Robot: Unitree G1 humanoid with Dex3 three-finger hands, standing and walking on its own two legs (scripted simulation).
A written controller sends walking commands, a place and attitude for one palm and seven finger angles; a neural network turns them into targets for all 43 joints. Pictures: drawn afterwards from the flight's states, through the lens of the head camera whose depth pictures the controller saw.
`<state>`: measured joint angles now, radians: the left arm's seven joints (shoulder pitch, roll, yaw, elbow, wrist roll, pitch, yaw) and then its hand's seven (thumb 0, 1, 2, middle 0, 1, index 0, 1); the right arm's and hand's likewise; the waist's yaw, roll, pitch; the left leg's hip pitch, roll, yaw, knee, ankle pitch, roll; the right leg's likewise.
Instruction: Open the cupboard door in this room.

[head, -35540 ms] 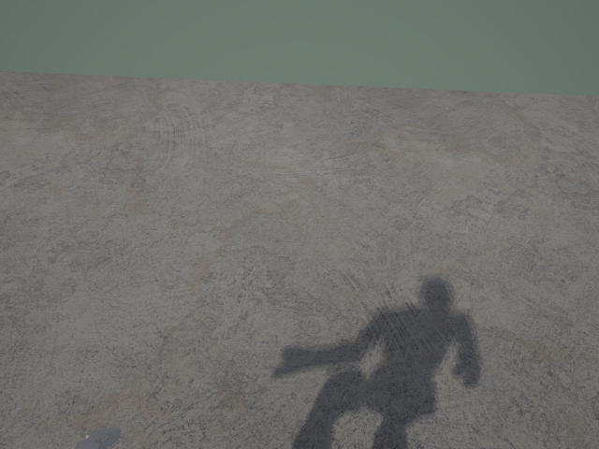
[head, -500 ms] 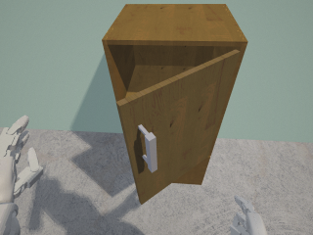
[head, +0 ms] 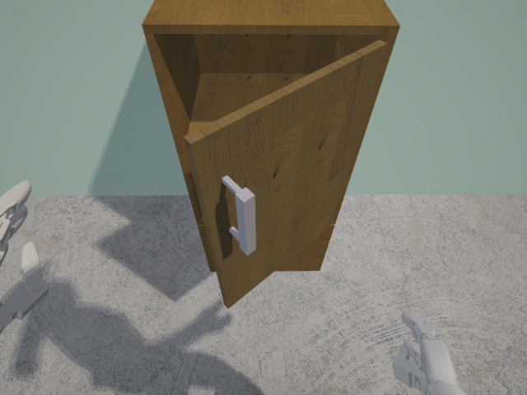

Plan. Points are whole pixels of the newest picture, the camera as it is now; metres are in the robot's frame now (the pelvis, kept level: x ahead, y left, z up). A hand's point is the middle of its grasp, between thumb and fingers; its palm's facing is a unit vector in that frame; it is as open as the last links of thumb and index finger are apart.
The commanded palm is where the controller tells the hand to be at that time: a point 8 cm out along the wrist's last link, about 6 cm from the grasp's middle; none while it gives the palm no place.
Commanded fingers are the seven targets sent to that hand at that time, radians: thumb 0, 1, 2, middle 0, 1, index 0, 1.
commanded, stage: step back with the hand held close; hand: left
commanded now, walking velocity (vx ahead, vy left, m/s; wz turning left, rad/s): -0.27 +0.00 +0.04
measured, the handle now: (239, 217) +0.38 +0.07 +0.03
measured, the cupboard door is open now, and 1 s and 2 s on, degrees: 40 40 40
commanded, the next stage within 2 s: stop stepping back and stand still in 0.78 s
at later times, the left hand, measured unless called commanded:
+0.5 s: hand out of the picture +0.08 +0.28 +0.16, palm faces +0.50 -0.70 -0.51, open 7.4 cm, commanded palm +0.00 +0.31 +0.17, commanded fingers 0.00 0.90 0.90 -0.20 -0.30 -0.20 -0.30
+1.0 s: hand out of the picture -0.07 +0.26 +0.18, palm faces +0.54 -0.75 -0.40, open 7.4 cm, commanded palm -0.13 +0.29 +0.17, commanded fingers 0.00 0.90 0.90 -0.20 -0.30 -0.20 -0.30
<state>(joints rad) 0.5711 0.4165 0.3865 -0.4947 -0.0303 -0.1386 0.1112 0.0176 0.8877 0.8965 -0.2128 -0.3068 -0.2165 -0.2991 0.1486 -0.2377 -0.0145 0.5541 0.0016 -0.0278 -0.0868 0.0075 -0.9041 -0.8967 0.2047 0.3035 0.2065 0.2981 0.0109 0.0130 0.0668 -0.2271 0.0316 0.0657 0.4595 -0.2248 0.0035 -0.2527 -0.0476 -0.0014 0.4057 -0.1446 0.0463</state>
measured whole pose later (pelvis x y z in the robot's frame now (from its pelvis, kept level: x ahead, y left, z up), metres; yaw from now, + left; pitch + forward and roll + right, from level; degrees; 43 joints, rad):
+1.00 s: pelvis -0.25 -0.02 -0.01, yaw +4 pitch +0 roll -4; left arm 0.49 0.42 0.45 -0.60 -0.04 -0.20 0.17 0.02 0.89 0.90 -0.21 -0.31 -0.21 -0.30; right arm 0.16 -0.13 0.01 0.61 -0.01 -0.18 -0.04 0.01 -0.90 -0.90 0.21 0.30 0.21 0.30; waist 0.04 -0.01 0.02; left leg -0.45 0.11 0.07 0.42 -0.04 0.02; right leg -0.28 0.05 -0.03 0.97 -0.57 0.02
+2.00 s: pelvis -0.35 -0.04 -0.02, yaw +4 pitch +0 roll +3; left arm 0.27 0.21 0.03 0.52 0.04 0.04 0.01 0.01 0.91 0.90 -0.20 -0.30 -0.20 -0.30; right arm 0.16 -0.25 0.01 0.77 -0.03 -0.02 0.00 0.00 -0.91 -0.90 0.20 0.30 0.21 0.30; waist -0.02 0.01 0.02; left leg -0.32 -0.04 0.03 0.61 -0.28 0.00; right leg -0.34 -0.01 0.01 0.70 -0.31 -0.03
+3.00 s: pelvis -0.35 -0.01 +0.01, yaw +4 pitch -1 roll +0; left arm 0.13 0.27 0.01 1.13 0.02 -0.02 0.01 0.01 0.90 0.90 -0.20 -0.30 -0.21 -0.30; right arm 0.15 -0.29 -0.01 1.13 -0.02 -0.01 -0.01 0.00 -0.91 -0.90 0.20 0.30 0.21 0.30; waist -0.01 0.02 0.05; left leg -0.15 -0.04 0.02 0.33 -0.16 0.04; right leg -0.16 0.00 0.00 0.36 -0.17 -0.01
